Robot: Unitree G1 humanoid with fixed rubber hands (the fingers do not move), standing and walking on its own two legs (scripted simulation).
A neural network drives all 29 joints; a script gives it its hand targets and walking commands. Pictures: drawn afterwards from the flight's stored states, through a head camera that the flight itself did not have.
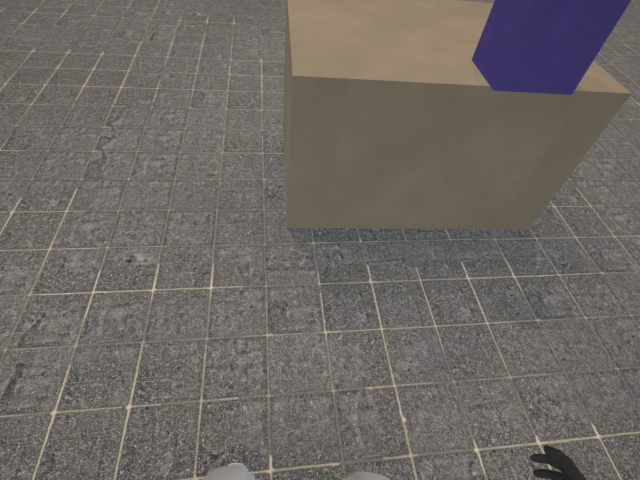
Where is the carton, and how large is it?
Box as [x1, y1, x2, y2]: [472, 0, 630, 94]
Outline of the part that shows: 472,60 493,90 571,94 630,0 495,0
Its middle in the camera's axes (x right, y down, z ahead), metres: +0.67 -0.63 +1.16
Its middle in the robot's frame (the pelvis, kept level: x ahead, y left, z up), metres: +1.33 -0.61 +0.06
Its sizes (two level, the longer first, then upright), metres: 0.262 0.205 0.266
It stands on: a pedestal, 0.66 m high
